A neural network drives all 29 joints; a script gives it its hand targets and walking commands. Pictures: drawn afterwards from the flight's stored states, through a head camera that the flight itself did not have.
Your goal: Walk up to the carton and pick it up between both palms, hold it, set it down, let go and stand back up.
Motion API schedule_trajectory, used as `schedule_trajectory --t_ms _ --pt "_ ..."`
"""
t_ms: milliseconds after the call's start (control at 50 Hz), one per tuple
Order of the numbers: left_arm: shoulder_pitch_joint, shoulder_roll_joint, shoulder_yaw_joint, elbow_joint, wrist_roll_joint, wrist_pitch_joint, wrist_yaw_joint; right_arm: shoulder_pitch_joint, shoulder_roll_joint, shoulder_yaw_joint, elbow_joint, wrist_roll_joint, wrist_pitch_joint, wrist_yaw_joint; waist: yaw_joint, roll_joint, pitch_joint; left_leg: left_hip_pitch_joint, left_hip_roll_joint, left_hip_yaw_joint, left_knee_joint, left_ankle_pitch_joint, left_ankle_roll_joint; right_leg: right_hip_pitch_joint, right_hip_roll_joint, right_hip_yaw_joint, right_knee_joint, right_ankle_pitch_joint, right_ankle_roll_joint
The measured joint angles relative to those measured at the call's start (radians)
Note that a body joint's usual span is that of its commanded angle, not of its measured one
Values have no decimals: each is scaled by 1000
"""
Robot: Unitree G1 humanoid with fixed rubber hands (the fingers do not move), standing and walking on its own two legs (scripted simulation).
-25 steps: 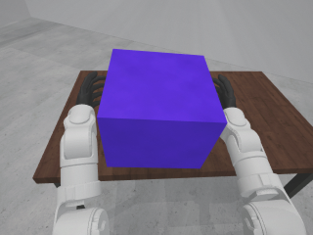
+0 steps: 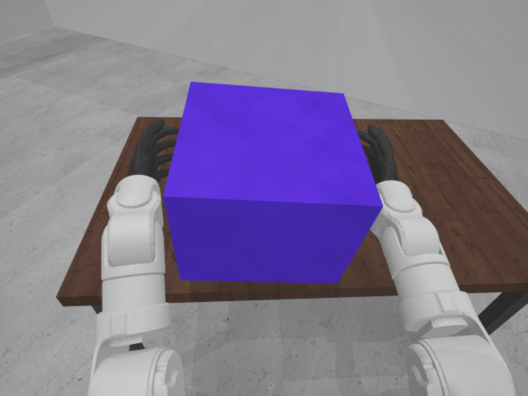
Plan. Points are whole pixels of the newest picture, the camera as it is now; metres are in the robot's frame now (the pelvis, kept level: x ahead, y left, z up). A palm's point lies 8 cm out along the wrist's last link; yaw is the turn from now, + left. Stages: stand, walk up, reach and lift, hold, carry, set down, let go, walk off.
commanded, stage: hold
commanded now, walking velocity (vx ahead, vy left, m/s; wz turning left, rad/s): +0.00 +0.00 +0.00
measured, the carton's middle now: (264, 183) +0.39 +0.00 +0.15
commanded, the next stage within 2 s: none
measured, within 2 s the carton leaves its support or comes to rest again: neither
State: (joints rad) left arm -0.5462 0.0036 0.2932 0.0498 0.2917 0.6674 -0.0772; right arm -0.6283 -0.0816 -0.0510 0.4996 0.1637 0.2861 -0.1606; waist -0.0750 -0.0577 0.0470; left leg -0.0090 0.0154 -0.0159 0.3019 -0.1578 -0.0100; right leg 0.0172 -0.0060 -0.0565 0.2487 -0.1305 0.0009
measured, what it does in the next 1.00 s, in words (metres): stands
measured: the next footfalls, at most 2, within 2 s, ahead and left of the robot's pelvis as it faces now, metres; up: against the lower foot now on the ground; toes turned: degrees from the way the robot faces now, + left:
none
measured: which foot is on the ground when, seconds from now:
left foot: down 0.00-1.00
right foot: down 0.00-1.00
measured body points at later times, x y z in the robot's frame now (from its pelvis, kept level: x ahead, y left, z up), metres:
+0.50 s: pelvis +0.00 +0.00 +0.00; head -0.03 +0.03 +0.45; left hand +0.37 +0.17 +0.19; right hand +0.38 -0.17 +0.18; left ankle +0.02 +0.12 -0.75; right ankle +0.01 -0.12 -0.75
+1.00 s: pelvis +0.00 +0.00 +0.00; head -0.04 +0.03 +0.45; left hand +0.37 +0.17 +0.19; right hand +0.37 -0.17 +0.18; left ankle +0.02 +0.12 -0.75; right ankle +0.01 -0.12 -0.75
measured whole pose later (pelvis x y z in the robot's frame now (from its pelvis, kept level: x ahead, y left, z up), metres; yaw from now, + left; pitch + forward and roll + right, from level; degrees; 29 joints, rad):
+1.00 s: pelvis +0.00 +0.00 +0.00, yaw +0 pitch -8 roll -1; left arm -0.53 0.00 0.29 0.03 0.30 0.67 -0.08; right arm -0.61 -0.09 -0.04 0.48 0.17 0.28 -0.16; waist -0.08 -0.06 0.05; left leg 0.00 0.02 -0.01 0.30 -0.16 -0.01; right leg 0.03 0.00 -0.05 0.25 -0.13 0.00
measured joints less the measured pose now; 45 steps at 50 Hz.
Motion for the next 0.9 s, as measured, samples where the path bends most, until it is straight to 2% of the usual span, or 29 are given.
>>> schedule_trajectory --t_ms 420,900 --pt "23 -7 -7 -34 6 5 0 18 -10 20 -25 17 1 -5 -3 -2 5 9 1 2 4 -7 1 13 2 2 -4 -2 1" --pt "13 -4 -5 -19 5 3 -1 14 -4 10 -13 7 -3 -2 -6 1 3 8 0 2 2 -4 1 11 1 0 -2 -3 0"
